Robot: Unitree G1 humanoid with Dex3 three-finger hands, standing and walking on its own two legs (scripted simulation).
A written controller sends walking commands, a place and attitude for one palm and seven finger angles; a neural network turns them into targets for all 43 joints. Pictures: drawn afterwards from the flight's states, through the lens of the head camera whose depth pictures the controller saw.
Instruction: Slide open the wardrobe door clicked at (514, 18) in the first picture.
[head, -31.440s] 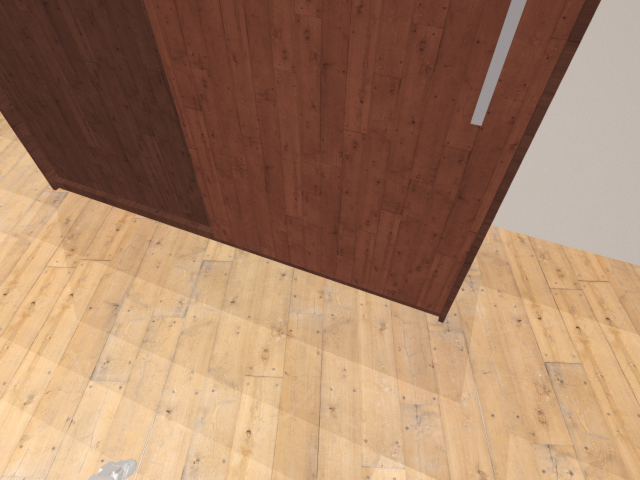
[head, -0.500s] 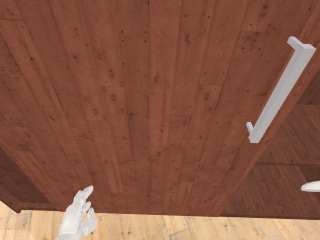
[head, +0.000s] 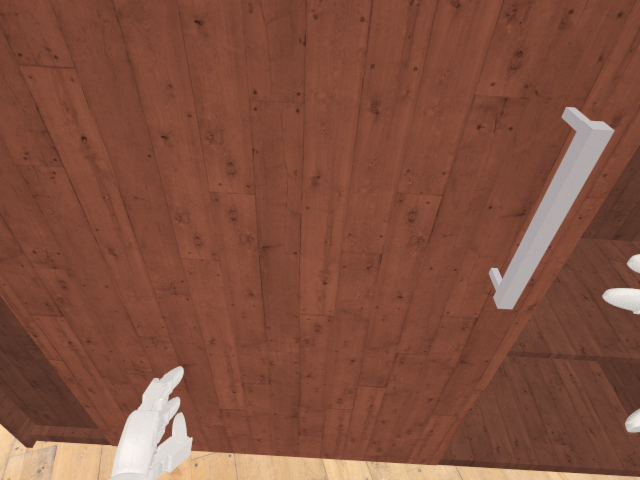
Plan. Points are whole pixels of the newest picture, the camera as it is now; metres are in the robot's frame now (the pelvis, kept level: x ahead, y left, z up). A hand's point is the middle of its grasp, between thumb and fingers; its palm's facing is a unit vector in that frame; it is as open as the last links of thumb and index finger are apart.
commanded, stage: draw the hand back to the body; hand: right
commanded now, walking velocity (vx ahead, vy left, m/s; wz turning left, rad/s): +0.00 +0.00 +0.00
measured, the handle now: (534, 219) +0.37 -0.27 +0.19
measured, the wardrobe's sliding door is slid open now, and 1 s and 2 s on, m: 0.65 0.65 0.65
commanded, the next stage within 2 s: step back with the hand held close in 1.20 s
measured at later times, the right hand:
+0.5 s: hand (635, 348) +0.20 -0.29 +0.18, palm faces +0.55 +0.75 -0.37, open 12.0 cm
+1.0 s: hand (603, 348) +0.20 -0.27 +0.17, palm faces +0.49 +0.78 -0.40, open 7.7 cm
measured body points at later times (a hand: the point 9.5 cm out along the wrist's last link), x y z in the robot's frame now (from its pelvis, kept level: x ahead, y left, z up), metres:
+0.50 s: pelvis +0.00 +0.00 +0.00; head -0.02 +0.01 +0.45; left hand +0.18 +0.21 -0.09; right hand +0.16 -0.33 +0.20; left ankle +0.01 +0.12 -0.73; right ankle +0.00 -0.12 -0.73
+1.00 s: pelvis +0.02 +0.00 +0.00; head +0.00 +0.02 +0.45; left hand +0.22 +0.22 -0.07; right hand +0.17 -0.30 +0.19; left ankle +0.01 +0.12 -0.73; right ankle +0.00 -0.12 -0.73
